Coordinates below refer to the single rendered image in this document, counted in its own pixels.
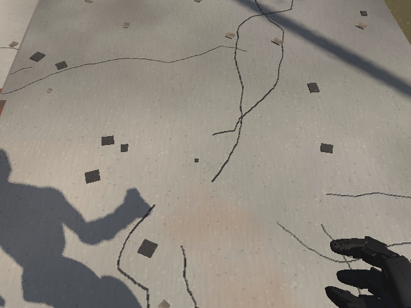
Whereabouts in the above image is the robot right hand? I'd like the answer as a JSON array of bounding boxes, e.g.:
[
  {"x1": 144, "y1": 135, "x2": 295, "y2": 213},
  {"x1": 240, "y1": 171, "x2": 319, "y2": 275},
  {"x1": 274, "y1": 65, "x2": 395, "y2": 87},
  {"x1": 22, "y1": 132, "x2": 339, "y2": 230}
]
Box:
[{"x1": 325, "y1": 236, "x2": 411, "y2": 308}]

